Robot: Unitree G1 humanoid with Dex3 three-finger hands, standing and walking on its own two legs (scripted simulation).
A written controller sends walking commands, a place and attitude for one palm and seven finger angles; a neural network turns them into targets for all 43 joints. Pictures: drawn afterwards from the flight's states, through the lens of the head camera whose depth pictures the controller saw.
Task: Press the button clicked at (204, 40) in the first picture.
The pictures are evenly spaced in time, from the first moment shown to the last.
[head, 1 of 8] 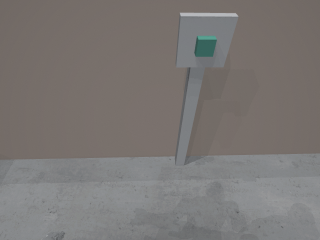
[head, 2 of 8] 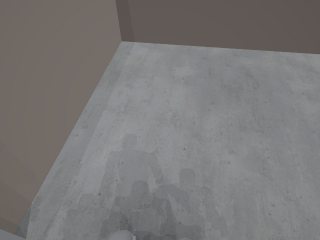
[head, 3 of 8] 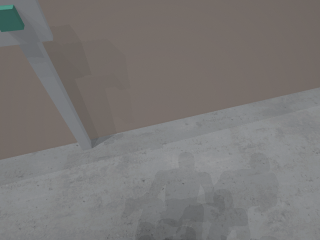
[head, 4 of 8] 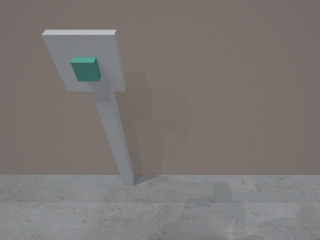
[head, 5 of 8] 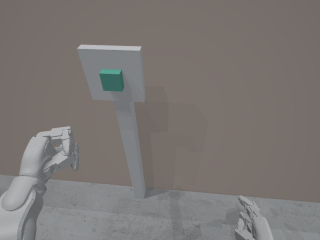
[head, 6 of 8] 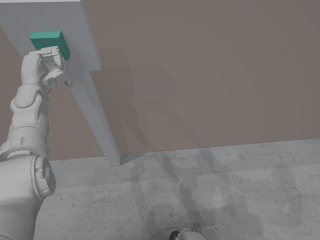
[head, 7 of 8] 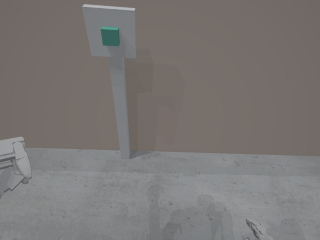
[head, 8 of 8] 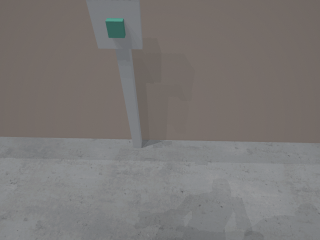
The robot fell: no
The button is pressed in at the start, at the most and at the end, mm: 0 13 0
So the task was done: yes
